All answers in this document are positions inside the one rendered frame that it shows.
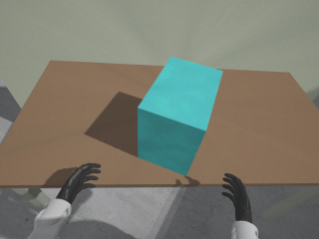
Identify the right robot forearm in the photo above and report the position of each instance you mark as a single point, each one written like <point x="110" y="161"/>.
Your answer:
<point x="243" y="230"/>

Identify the carton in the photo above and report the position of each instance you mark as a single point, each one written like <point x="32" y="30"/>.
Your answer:
<point x="174" y="114"/>

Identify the right robot hand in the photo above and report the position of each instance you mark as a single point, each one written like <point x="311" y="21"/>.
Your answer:
<point x="240" y="199"/>

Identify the left robot forearm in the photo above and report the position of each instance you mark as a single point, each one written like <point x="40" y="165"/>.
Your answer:
<point x="51" y="222"/>

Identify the table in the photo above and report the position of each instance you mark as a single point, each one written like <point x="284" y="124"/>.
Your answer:
<point x="263" y="129"/>

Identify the left robot hand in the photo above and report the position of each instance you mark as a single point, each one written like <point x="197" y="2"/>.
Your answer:
<point x="75" y="183"/>

